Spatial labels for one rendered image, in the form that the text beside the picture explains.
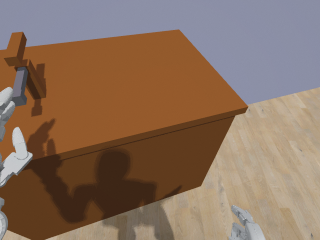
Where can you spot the counter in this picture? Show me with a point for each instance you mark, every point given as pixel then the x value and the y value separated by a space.
pixel 113 124

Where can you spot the left robot hand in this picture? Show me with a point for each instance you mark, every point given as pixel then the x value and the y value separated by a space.
pixel 15 162

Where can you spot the right robot hand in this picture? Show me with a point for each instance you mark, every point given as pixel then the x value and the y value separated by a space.
pixel 252 230

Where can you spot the tap lever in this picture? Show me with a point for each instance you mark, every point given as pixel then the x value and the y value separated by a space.
pixel 19 86

